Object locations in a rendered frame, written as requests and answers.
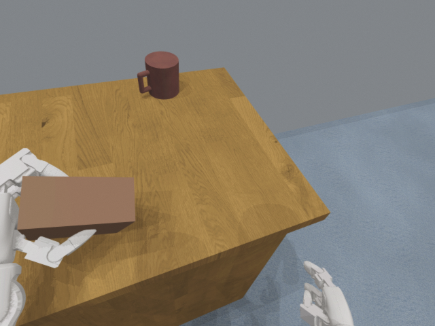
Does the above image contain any robot left forearm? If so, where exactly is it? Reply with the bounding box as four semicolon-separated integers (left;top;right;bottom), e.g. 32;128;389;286
0;263;26;326

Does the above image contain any table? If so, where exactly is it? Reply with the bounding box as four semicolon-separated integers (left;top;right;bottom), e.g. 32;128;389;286
0;67;330;326

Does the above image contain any sponge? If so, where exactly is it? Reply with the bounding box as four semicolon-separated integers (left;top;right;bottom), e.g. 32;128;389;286
17;176;135;240

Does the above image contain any left robot hand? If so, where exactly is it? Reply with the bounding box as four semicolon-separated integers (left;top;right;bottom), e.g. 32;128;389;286
0;148;96;268

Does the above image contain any right robot hand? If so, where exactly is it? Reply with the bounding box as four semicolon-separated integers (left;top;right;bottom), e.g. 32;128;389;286
300;261;354;326

